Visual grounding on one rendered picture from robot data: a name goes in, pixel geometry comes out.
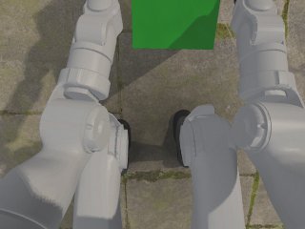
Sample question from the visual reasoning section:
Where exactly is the left robot upper arm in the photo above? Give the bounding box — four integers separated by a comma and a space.
0, 98, 112, 229

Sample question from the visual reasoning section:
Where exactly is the right robot upper arm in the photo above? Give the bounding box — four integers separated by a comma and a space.
231, 101, 305, 229

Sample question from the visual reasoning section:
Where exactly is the right robot forearm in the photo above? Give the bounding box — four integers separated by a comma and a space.
230, 0, 305, 110

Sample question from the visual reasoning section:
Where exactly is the robot left thigh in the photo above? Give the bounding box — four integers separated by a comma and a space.
72, 121, 129, 229

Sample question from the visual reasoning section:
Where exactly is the carton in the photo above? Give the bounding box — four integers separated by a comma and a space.
132, 0, 221, 50

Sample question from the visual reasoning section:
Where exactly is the robot right shin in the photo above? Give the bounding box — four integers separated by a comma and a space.
183, 105, 237, 153

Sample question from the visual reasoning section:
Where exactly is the left robot forearm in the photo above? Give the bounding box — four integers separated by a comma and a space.
38, 0, 123, 135

